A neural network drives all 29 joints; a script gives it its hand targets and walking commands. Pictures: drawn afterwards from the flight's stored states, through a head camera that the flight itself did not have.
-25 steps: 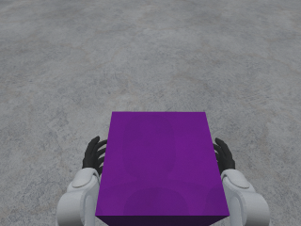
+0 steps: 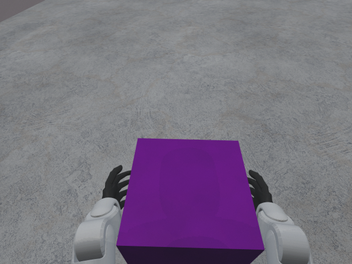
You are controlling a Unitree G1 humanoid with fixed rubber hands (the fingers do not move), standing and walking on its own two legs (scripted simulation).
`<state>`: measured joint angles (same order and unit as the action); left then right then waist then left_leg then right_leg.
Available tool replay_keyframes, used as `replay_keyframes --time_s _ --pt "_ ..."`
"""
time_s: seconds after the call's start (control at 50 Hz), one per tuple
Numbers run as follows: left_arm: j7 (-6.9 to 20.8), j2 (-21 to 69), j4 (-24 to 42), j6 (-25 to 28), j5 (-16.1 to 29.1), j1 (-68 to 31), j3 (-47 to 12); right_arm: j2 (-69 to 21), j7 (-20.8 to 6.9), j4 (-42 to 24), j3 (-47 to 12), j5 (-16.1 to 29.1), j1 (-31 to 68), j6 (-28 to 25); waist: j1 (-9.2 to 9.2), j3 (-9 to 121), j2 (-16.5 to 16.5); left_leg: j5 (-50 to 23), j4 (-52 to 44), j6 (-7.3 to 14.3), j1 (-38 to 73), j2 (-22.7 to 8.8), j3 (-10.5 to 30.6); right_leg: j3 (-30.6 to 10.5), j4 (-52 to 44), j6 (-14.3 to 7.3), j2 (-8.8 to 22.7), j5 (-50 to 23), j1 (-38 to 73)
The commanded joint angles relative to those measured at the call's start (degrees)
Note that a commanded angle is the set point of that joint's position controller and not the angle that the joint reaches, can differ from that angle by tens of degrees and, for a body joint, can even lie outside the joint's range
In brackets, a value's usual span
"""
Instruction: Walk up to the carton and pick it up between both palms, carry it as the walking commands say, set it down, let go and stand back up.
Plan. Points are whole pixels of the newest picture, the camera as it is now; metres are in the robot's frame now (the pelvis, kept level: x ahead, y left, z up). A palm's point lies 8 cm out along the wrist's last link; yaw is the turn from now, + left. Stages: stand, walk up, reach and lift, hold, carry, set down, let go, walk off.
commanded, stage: carry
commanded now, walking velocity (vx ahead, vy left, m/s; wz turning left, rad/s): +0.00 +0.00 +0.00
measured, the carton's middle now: (185, 214) +0.26 -0.01 -0.02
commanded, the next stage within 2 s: none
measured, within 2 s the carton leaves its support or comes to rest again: neither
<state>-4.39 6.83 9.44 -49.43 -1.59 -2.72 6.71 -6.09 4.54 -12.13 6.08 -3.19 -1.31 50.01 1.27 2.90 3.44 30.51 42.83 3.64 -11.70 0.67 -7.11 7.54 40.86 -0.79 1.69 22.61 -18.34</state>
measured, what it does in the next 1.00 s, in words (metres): walks ahead: left foot, then right foot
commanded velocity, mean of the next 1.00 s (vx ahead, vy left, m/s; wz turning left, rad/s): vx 0.00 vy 0.00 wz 0.00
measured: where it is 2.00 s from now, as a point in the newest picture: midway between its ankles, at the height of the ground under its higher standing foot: (163, 173)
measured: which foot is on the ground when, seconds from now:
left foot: down 0.00-0.02, up 0.04-0.10, down 0.12-0.32, up 0.34-0.44, down 0.46-0.74, up 0.76-0.88, down 0.90-1.00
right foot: down 0.00-0.16, up 0.18-0.28, down 0.30-0.50, up 0.52-0.68, down 0.70-0.94, up 0.96-1.00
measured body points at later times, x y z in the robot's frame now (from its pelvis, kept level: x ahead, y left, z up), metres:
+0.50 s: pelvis +0.20 +0.02 -0.01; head +0.20 +0.04 +0.44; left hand +0.45 +0.20 +0.01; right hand +0.48 -0.12 +0.02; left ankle +0.15 +0.09 -0.71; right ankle +0.07 -0.09 -0.70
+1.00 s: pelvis +0.43 +0.06 -0.01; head +0.45 +0.08 +0.44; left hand +0.69 +0.25 +0.02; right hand +0.72 -0.07 +0.02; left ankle +0.34 +0.13 -0.71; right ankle +0.32 -0.06 -0.66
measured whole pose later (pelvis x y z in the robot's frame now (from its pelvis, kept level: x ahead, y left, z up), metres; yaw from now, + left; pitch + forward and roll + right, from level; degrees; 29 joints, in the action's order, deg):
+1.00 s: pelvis +0.43 +0.06 -0.01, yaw +0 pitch +2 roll -2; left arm -2.9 3.1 8.6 -42.9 -4.6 -0.1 6.1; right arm -7.2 1.8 -3.4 5.0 -4.8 3.0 42.4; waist -2.0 0.4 -1.3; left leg 32.0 43.7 3.5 -13.4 -0.9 -6.5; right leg 3.5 60.1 -1.1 1.1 34.0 -18.6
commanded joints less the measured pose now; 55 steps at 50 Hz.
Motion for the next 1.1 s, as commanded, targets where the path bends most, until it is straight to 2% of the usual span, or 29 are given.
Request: replay_keyframes --time_s 0.0,0.06,0.08,0.1,0.12,0.14,0.2,0.24,0.26,0.28,0.3,0.32,0.34,0.38,0.42,0.44,0.46,0.48,0.54,0.64,0.68,0.7,0.76,0.84,0.86,0.88,0.9,1.0,1.08 --pt "4.7 26.8 -3.0 6.0 -2.3 -13.8 -20.2 -28.1 -6.8 -5.3 -30.0 9.5 31.5 -6.2 -2.57 17.2 -20.7 6.1 8.9 -3.7 -20.9 -1.3 4.9 -17.0 -8.0 -12.5 18.9 -91.7 31.3" --pt "4.5 26.8 -0.1 8.6 -2.3 -20.6 -21.6 -28.5 -8.2 1.1 -26.7 7.9 28.6 -8.1 -0.71 13.8 -10.2 -10.3 -16.2 -2.9 -10.9 -2.4 1.6 -4.2 -0.9 -4.8 12.4 -77.2 22.5" --pt "4.4 33.2 11.5 7.9 2.8 -22.4 -29.1 -34.7 -8.4 -9.9 -32.7 12.2 31.1 -7.6 -0.14 15.9 -3.4 -42.8 -17.0 -1.6 4.1 -4.9 5.3 -0.9 7.1 -2.0 9.4 -62.1 10.5" --pt "4.7 29.1 3.9 8.0 -0.3 -22.3 -25.6 -31.6 -8.6 0.8 -27.4 7.8 27.5 -7.8 0.11 17.2 6.4 -81.3 -11.8 1.2 15.5 -10.7 11.2 1.2 14.1 0.6 5.3 -27.8 -1.7" --pt "4.7 36.3 20.1 6.8 6.6 -26.0 -35.3 -38.8 -8.4 -10.6 -34.3 12.7 26.7 -6.4 -0.28 16.3 16.0 -107.3 -10.3 5.2 22.0 -14.9 15.1 2.0 17.2 0.9 -0.5 6.4 -10.8" --pt "4.1 37.1 25.9 4.1 10.1 -28.5 -38.0 -40.7 -7.3 -11.6 -33.9 13.1 23.2 -4.2 -0.01 13.0 15.7 -110.1 -10.6 5.9 21.8 -14.4 17.3 -0.1 11.3 -0.1 -1.1 12.2 -13.9" --pt "4.7 34.7 18.4 1.1 9.5 -26.2 -36.0 -36.1 -5.9 -7.5 -30.7 8.7 20.6 -1.4 -0.22 10.8 7.8 -99.0 -8.3 3.8 21.3 -12.4 12.3 2.3 2.3 -1.5 -1.9 8.1 -16.0" --pt "5.7 29.1 2.0 0.4 3.8 -17.9 -29.2 -28.0 -5.5 0.3 -26.0 3.8 20.7 -1.6 -2.10 17.4 5.2 -91.9 -0.1 1.3 10.2 -10.9 5.6 1.0 -8.6 -3.0 0.0 -13.2 3.9" --pt "6.2 25.8 -6.6 1.3 0.6 -14.5 -24.9 -23.2 -5.6 4.6 -23.2 0.9 20.5 -2.7 -2.78 22.0 -3.1 -70.6 10.5 -1.3 -1.1 -8.5 2.5 -4.8 -7.9 -5.4 5.2 -43.1 19.2" --pt "6.2 29.6 1.2 2.5 3.7 -15.2 -28.3 -26.8 -5.7 -6.5 -27.5 4.7 24.4 -4.0 -3.91 24.5 -15.1 -32.3 24.4 -4.1 -15.4 -3.0 -0.7 -14.3 -4.9 -11.2 15.2 -85.7 34.6" --pt "6.2 30.7 -0.1 3.2 3.4 -15.1 -28.3 -28.1 -6.4 -6.7 -29.2 6.3 25.3 -4.2 -3.69 20.0 -25.7 4.8 27.0 -5.4 -27.9 2.5 0.9 -20.9 -5.5 -16.8 19.6 -108.8 39.2" --pt "6.3 36.6 8.2 3.2 6.9 -17.2 -32.4 -33.6 -6.6 -18.0 -35.8 11.9 31.8 -4.3 -3.51 14.0 -23.3 10.4 20.9 -4.5 -31.9 0.3 3.3 -20.8 -7.8 -14.6 18.3 -101.1 36.4" --pt "6.6 34.4 4.4 3.9 4.2 -19.8 -29.0 -32.1 -7.2 -10.8 -32.6 9.9 33.0 -4.9 -2.57 10.0 -17.4 11.0 10.9 -2.8 -31.7 -1.1 3.7 -18.6 -9.6 -11.7 17.1 -93.0 33.7" --pt "6.8 35.2 6.2 5.8 4.4 -24.8 -29.7 -33.5 -7.9 -5.9 -31.1 8.6 32.6 -6.3 -2.46 7.1 -14.4 2.6 -5.2 -2.5 -25.8 -0.2 -0.4 -9.8 -7.1 -7.0 12.7 -81.3 28.3" --pt "7.1 31.8 5.0 7.4 3.2 -24.2 -28.9 -32.7 -8.1 0.5 -27.7 5.0 26.2 -7.3 0.79 14.1 -8.8 -37.2 -15.6 -1.4 3.8 -1.0 1.0 1.0 8.7 -1.6 8.9 -63.7 9.6" --pt "7.1 31.3 9.6 7.5 4.6 -26.1 -31.8 -33.4 -8.3 1.4 -27.6 5.2 22.3 -7.5 1.57 17.1 8.8 -86.8 -11.8 3.8 18.5 -10.9 14.0 3.1 23.9 1.4 3.7 -25.7 -5.8" --pt "7.4 30.3 10.8 7.3 5.7 -25.4 -33.2 -33.8 -8.1 2.7 -26.7 5.4 20.3 -7.8 0.89 18.6 13.7 -110.1 -11.0 10.3 25.0 -17.3 21.9 -2.0 27.9 0.7 -3.8 12.0 -11.9" --pt "7.7 31.9 14.8 7.5 7.9 -28.8 -36.2 -34.0 -8.1 1.9 -26.1 4.6 19.8 -8.0 1.25 15.2 15.4 -113.4 -12.9 11.1 22.6 -17.4 23.2 -4.0 28.4 -0.3 -3.8 15.7 -13.1" --pt "8.0 35.3 10.1 7.7 8.6 -28.2 -35.6 -34.5 -7.8 -4.0 -28.4 5.7 25.8 -8.5 0.36 8.4 4.1 -91.4 -14.5 7.5 20.2 -16.0 19.0 -4.2 17.6 -1.5 0.2 13.2 -21.6" --pt "7.7 32.1 2.6 6.9 3.0 -19.1 -30.2 -30.6 -8.1 -5.1 -30.5 6.5 25.9 -8.6 -1.02 19.4 7.5 -88.0 -2.7 2.6 14.5 -11.4 6.0 2.1 -7.6 -1.9 -2.8 -10.9 4.1" --pt "7.9 32.1 3.1 7.5 2.0 -17.4 -29.6 -31.2 -8.8 -4.6 -32.3 7.0 26.2 -8.4 -2.94 27.1 -6.4 -53.2 14.7 -2.9 -5.0 -6.0 2.7 -10.7 -5.2 -9.3 9.5 -65.2 30.1" --pt "7.7 31.4 5.5 7.8 2.6 -16.0 -29.4 -33.2 -8.8 -4.9 -33.5 8.3 24.1 -8.1 -3.82 28.1 -21.7 -8.2 28.0 -5.0 -18.0 1.9 3.7 -21.9 -5.1 -19.0 19.9 -101.2 39.7" --pt "7.7 31.1 1.0 8.9 0.0 -18.8 -28.1 -32.1 -10.2 -4.4 -34.2 10.0 31.6 -10.1 -3.26 16.2 -16.1 11.1 13.3 -2.1 -29.1 -1.4 7.1 -21.0 -6.4 -13.9 17.2 -93.7 37.5" --pt "8.3 32.1 7.2 10.0 2.9 -25.9 -32.0 -33.7 -10.5 -0.9 -30.5 7.5 27.8 -11.0 -0.68 14.2 -8.3 -14.4 -18.6 -2.2 -8.3 -0.6 2.4 -4.7 3.7 -5.9 9.8 -76.2 22.1" --pt "8.7 32.7 8.1 9.5 4.1 -24.1 -33.0 -34.3 -10.3 -1.3 -30.2 7.1 24.8 -10.7 0.57 18.8 -4.3 -43.0 -18.7 -0.9 7.2 -3.0 6.3 -2.4 11.7 -2.8 7.5 -56.2 11.0" --pt "8.5 31.7 9.8 9.2 4.3 -25.3 -34.3 -33.9 -10.2 0.3 -29.2 7.1 22.7 -10.4 0.90 19.4 13.5 -94.0 -12.6 4.2 22.2 -13.4 18.5 0.7 23.1 0.5 1.0 -9.9 -8.0" --pt "8.9 33.1 11.6 8.6 6.4 -27.1 -37.8 -35.0 -9.8 0.5 -29.0 7.0 20.6 -9.8 1.01 18.8 15.8 -116.1 -10.5 8.9 27.3 -19.1 22.3 -3.7 26.8 -0.3 -3.5 14.0 -14.4" --pt "9.2 32.2 5.4 7.3 6.7 -24.1 -35.0 -28.8 -7.9 -5.4 -26.9 4.3 24.1 -9.2 1.38 5.6 7.6 -102.6 -10.5 5.8 31.7 -14.6 20.0 -2.0 22.7 -1.8 -2.2 13.4 -35.1" --pt "8.8 31.0 3.2 7.7 4.3 -19.3 -31.1 -29.1 -8.2 -9.2 -31.4 6.9 28.0 -9.4 -0.48 11.8 1.2 -99.5 -6.0 2.9 21.0 -8.4 9.0 6.3 1.3 -1.6 -7.5 -1.0 -12.7"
